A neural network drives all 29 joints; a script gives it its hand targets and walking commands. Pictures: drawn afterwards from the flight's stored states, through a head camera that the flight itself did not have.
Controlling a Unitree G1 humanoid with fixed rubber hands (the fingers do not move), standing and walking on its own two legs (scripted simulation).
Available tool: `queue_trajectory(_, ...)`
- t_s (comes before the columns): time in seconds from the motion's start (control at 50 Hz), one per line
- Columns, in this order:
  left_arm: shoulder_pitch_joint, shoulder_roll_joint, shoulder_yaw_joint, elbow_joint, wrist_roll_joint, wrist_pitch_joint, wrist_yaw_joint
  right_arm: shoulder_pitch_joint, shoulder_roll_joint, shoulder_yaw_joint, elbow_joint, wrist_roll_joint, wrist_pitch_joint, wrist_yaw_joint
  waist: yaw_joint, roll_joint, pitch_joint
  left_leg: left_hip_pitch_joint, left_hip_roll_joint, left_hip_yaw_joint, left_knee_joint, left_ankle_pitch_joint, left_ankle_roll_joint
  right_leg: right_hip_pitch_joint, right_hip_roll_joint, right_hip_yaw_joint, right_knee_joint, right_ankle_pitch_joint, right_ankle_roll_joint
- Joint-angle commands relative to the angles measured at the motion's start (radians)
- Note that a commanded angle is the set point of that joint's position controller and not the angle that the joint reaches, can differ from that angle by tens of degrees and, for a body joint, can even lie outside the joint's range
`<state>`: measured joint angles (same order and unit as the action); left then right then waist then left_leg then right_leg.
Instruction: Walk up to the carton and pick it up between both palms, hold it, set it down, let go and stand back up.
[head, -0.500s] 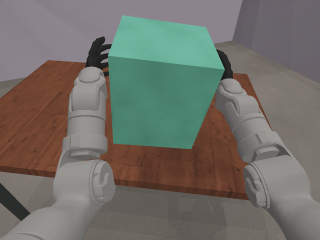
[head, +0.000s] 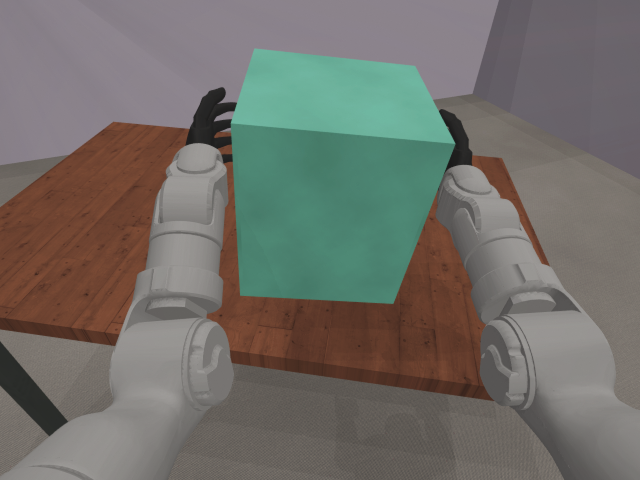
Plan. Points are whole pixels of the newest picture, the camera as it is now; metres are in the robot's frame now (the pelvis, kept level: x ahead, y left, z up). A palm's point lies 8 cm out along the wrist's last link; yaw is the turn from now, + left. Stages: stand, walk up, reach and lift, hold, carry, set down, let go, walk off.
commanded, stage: set down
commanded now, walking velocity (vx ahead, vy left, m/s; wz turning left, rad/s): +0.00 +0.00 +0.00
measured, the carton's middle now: (326, 181) +0.42 -0.03 +0.20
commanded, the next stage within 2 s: none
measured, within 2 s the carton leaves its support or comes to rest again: neither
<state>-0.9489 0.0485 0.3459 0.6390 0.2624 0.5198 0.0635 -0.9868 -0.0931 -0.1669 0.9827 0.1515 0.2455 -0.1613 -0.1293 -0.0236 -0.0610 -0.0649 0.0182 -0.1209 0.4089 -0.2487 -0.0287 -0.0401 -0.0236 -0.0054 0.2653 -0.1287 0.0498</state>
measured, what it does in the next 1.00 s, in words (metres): stands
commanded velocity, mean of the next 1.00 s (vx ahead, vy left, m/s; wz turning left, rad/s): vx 0.00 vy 0.00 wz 0.00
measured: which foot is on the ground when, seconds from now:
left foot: down 0.00-1.00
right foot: down 0.00-1.00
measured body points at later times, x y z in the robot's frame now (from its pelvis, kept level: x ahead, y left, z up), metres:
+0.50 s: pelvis +0.01 -0.01 +0.00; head -0.02 +0.01 +0.45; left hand +0.45 +0.09 +0.19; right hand +0.40 -0.21 +0.17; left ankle -0.01 +0.14 -0.75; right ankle +0.02 -0.15 -0.75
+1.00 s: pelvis +0.02 -0.01 +0.00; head +0.02 +0.01 +0.45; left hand +0.47 +0.08 +0.16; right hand +0.41 -0.22 +0.14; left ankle -0.01 +0.13 -0.75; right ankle +0.02 -0.15 -0.75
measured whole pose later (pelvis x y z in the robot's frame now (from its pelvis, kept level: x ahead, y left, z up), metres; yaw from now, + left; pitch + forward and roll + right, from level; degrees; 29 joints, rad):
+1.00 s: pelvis +0.02 -0.01 +0.00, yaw -2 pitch -1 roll -2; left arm -0.89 0.03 0.33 0.78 0.21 0.31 0.08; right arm -0.85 -0.04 -0.26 0.95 0.05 0.11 -0.15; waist -0.14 0.00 -0.01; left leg -0.11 0.04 -0.09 0.38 -0.26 -0.04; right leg -0.11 -0.01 0.00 0.25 -0.13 0.04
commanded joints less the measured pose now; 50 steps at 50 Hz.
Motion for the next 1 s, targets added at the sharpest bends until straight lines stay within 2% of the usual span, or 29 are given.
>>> queue_trajectory(0.0,-0.718,-0.732,-0.389,-0.002,-0.158,-0.086,-0.144,-0.882,0.539,0.177,-0.308,0.015,-0.120,0.111,-0.048,0.081,-0.392,0.113,-0.072,0.110,-0.081,0.248,-0.061,0.062,0.105,-0.122,-0.025,0.150,-0.023)
queue_trajectory(0.04,-0.673,-0.701,-0.324,0.040,-0.126,-0.095,-0.155,-0.892,0.574,0.191,-0.325,0.000,-0.120,0.110,-0.029,0.013,-0.357,0.100,-0.076,0.123,-0.064,0.283,-0.050,0.110,0.104,-0.115,-0.019,0.186,-0.016)
queue_trajectory(0.06,-0.649,-0.676,-0.301,0.043,-0.119,-0.096,-0.157,-0.845,0.567,0.188,-0.276,0.009,-0.113,0.108,-0.012,0.043,-0.347,0.100,-0.078,0.128,-0.073,0.283,-0.052,0.115,0.103,-0.106,-0.021,0.213,-0.014)
queue_trajectory(0.08,-0.637,-0.640,-0.277,0.082,-0.106,-0.095,-0.162,-0.824,0.560,0.169,-0.234,0.021,-0.106,0.102,-0.026,0.070,-0.312,0.106,-0.083,0.128,-0.079,0.266,-0.052,0.113,0.089,-0.102,-0.018,0.199,-0.014)
queue_trajectory(0.1,-0.644,-0.648,-0.279,0.085,-0.104,-0.096,-0.171,-0.814,0.553,0.166,-0.243,0.001,-0.102,0.105,-0.032,0.052,-0.287,0.072,-0.072,0.134,-0.091,0.255,-0.051,0.130,0.096,-0.105,-0.021,0.178,-0.004)
queue_trajectory(0.12,-0.630,-0.631,-0.233,0.123,-0.104,-0.088,-0.175,-0.817,0.566,0.168,-0.228,0.002,-0.101,0.106,-0.002,0.018,-0.251,0.052,-0.083,0.142,-0.105,0.250,-0.034,0.142,0.095,-0.096,-0.032,0.190,-0.004)
queue_trajectory(0.18,-0.655,-0.601,-0.198,0.093,-0.073,-0.107,-0.196,-0.838,0.583,0.166,-0.263,-0.013,-0.113,0.112,0.018,-0.022,-0.256,-0.012,-0.093,0.136,-0.122,0.173,-0.007,0.194,0.082,-0.084,-0.028,0.168,-0.002)
queue_trajectory(0.22,-0.682,-0.629,-0.268,0.036,-0.129,-0.125,-0.185,-0.866,0.593,0.201,-0.347,0.004,-0.143,0.121,0.014,0.031,-0.406,0.053,-0.086,0.151,-0.097,0.266,-0.014,0.194,0.091,-0.102,0.006,0.250,0.002)
queue_trajectory(0.26,-0.718,-0.667,-0.345,-0.078,-0.163,-0.168,-0.159,-0.872,0.676,0.282,-0.423,0.038,-0.171,0.121,0.005,0.041,-0.549,0.119,-0.087,0.135,-0.038,0.424,-0.040,0.218,0.096,-0.108,0.038,0.424,0.004)
queue_trajectory(0.3,-0.705,-0.708,-0.397,-0.071,-0.188,-0.189,-0.140,-0.839,0.663,0.303,-0.450,0.028,-0.174,0.111,-0.008,0.016,-0.570,0.120,-0.090,0.118,-0.028,0.448,-0.046,0.231,0.095,-0.093,0.048,0.492,0.008)
queue_trajectory(0.32,-0.715,-0.716,-0.376,-0.044,-0.167,-0.186,-0.141,-0.830,0.644,0.269,-0.412,0.022,-0.165,0.104,-0.021,0.059,-0.550,0.124,-0.098,0.130,-0.028,0.425,-0.059,0.206,0.090,-0.101,0.040,0.434,0.005)
queue_trajectory(0.36,-0.676,-0.703,-0.373,-0.019,-0.165,-0.180,-0.137,-0.817,0.638,0.282,-0.447,0.005,-0.143,0.097,-0.004,0.000,-0.483,0.099,-0.086,0.118,-0.054,0.345,-0.044,0.170,0.092,-0.089,0.011,0.359,0.005)
queue_trajectory(0.38,-0.662,-0.675,-0.349,-0.019,-0.158,-0.179,-0.139,-0.816,0.633,0.271,-0.440,0.019,-0.138,0.097,0.010,0.013,-0.475,0.086,-0.088,0.134,-0.059,0.321,-0.036,0.184,0.091,-0.084,0.014,0.342,0.002)
queue_trajectory(0.46,-0.678,-0.717,-0.384,-0.044,-0.187,-0.186,-0.125,-0.850,0.647,0.295,-0.492,-0.003,-0.154,0.107,-0.013,0.023,-0.535,0.102,-0.081,0.130,-0.041,0.343,-0.050,0.145,0.095,-0.102,0.024,0.334,0.010)
queue_trajectory(0.48,-0.701,-0.714,-0.422,-0.058,-0.201,-0.192,-0.120,-0.835,0.647,0.277,-0.459,0.010,-0.148,0.107,-0.007,0.032,-0.538,0.129,-0.086,0.126,-0.037,0.352,-0.059,0.130,0.092,-0.098,0.033,0.347,0.006)
queue_trajectory(0.52,-0.699,-0.737,-0.431,-0.069,-0.189,-0.196,-0.117,-0.774,0.615,0.233,-0.409,-0.013,-0.133,0.109,-0.044,0.062,-0.529,0.137,-0.074,0.122,-0.046,0.341,-0.067,0.086,0.094,-0.100,0.014,0.300,-0.007)
queue_trajectory(0.56,-0.727,-0.722,-0.416,-0.048,-0.185,-0.205,-0.110,-0.777,0.620,0.212,-0.335,-0.030,-0.142,0.113,-0.033,0.090,-0.514,0.123,-0.064,0.117,-0.038,0.340,-0.075,0.074,0.093,-0.105,0.007,0.269,-0.030)
queue_trajectory(0.6,-0.676,-0.692,-0.361,0.025,-0.158,-0.215,-0.113,-0.752,0.615,0.214,-0.356,-0.052,-0.150,0.114,-0.011,0.070,-0.491,0.146,-0.072,0.129,-0.037,0.357,-0.069,0.077,0.094,-0.107,0.021,0.308,-0.012)
queue_trajectory(0.62,-0.686,-0.696,-0.386,0.001,-0.174,-0.220,-0.113,-0.741,0.629,0.209,-0.369,-0.053,-0.153,0.115,-0.026,0.067,-0.507,0.145,-0.066,0.128,-0.021,0.394,-0.065,0.079,0.103,-0.102,0.035,0.340,-0.009)
queue_trajectory(0.66,-0.633,-0.703,-0.362,0.009,-0.143,-0.222,-0.119,-0.725,0.635,0.213,-0.363,-0.048,-0.159,0.120,-0.005,0.098,-0.537,0.156,-0.081,0.127,-0.020,0.430,-0.084,0.081,0.097,-0.092,0.030,0.421,-0.006)
queue_trajectory(0.68,-0.640,-0.721,-0.362,0.033,-0.144,-0.218,-0.119,-0.727,0.608,0.191,-0.321,-0.043,-0.156,0.118,-0.029,0.078,-0.457,0.126,-0.061,0.124,-0.022,0.452,-0.089,0.089,0.091,-0.098,0.026,0.407,-0.009)
queue_trajectory(0.7,-0.621,-0.684,-0.320,0.057,-0.125,-0.216,-0.128,-0.717,0.613,0.216,-0.316,-0.052,-0.152,0.115,-0.007,0.050,-0.413,0.127,-0.071,0.127,-0.017,0.450,-0.077,0.131,0.100,-0.098,0.041,0.440,0.002)
queue_trajectory(0.8,-0.574,-0.655,-0.328,0.028,-0.117,-0.194,-0.141,-0.668,0.544,0.180,-0.308,-0.038,-0.180,0.109,-0.020,0.102,-0.423,0.164,-0.074,0.134,-0.016,0.532,-0.083,0.110,0.112,-0.102,0.026,0.430,-0.013)
queue_trajectory(0.86,-0.591,-0.683,-0.344,0.035,-0.135,-0.213,-0.137,-0.702,0.574,0.180,-0.311,-0.053,-0.196,0.122,-0.026,0.084,-0.453,0.182,-0.055,0.115,-0.001,0.524,-0.092,0.067,0.105,-0.112,0.023,0.415,-0.018)
queue_trajectory(0.88,-0.631,-0.710,-0.373,0.005,-0.126,-0.231,-0.132,-0.718,0.565,0.155,-0.315,-0.055,-0.207,0.135,-0.048,0.127,-0.487,0.203,-0.048,0.120,0.002,0.549,-0.101,0.054,0.101,-0.112,0.010,0.410,-0.012)
queue_trajectory(0.9,-0.628,-0.692,-0.364,0.007,-0.137,-0.248,-0.124,-0.673,0.579,0.160,-0.321,-0.073,-0.212,0.136,-0.052,0.102,-0.509,0.223,-0.056,0.118,0.004,0.542,-0.099,0.050,0.106,-0.123,0.023,0.409,-0.019)
queue_trajectory(0.92,-0.647,-0.687,-0.383,0.002,-0.135,-0.261,-0.124,-0.695,0.577,0.168,-0.337,-0.082,-0.223,0.141,-0.019,0.111,-0.518,0.226,-0.063,0.107,0.003,0.548,-0.099,0.042,0.101,-0.133,0.032,0.426,-0.005)
queue_trajectory(0.94,-0.669,-0.720,-0.389,0.034,-0.154,-0.264,-0.117,-0.696,0.564,0.134,-0.327,-0.103,-0.225,0.142,-0.050,0.088,-0.517,0.206,-0.061,0.115,-0.002,0.523,-0.105,0.045,0.106,-0.125,0.020,0.404,-0.014)
queue_trajectory(0.98,-0.644,-0.723,-0.383,0.054,-0.139,-0.277,-0.117,-0.707,0.582,0.155,-0.326,-0.111,-0.228,0.152,-0.039,0.082,-0.538,0.179,-0.062,0.109,-0.005,0.477,-0.093,0.061,0.096,-0.112,0.020,0.407,-0.016)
